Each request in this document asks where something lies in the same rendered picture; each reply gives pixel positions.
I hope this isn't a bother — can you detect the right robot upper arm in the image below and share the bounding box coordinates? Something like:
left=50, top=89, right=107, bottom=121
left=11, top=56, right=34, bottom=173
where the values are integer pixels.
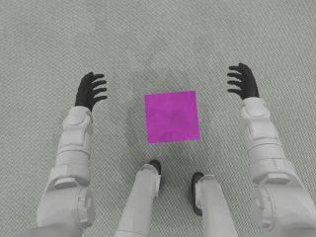
left=250, top=183, right=316, bottom=237

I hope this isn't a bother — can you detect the robot left forearm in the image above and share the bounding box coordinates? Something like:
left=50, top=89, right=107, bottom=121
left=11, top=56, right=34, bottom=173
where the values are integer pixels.
left=37, top=106, right=94, bottom=227

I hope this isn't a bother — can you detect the robot left hand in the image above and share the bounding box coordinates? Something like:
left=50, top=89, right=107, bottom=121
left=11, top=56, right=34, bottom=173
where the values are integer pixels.
left=74, top=71, right=108, bottom=112

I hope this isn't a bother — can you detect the robot right shin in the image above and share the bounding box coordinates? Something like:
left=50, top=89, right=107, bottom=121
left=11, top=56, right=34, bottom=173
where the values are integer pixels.
left=197, top=175, right=221, bottom=209

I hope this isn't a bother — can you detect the robot right forearm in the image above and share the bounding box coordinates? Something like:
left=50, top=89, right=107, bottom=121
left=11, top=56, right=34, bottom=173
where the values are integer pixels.
left=238, top=97, right=316, bottom=223

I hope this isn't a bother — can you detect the carton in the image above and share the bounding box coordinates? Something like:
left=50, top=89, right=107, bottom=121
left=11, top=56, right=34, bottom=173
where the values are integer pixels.
left=144, top=90, right=200, bottom=143

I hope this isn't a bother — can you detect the left robot upper arm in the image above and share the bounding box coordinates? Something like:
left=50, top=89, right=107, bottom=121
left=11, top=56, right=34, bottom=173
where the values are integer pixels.
left=18, top=186, right=96, bottom=237

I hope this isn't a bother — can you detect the robot right hand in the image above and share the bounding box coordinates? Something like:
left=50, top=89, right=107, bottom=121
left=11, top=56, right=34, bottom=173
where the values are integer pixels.
left=227, top=62, right=260, bottom=101

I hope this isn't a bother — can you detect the robot right foot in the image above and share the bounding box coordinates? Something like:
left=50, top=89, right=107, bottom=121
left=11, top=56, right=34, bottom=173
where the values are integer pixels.
left=192, top=172, right=204, bottom=216

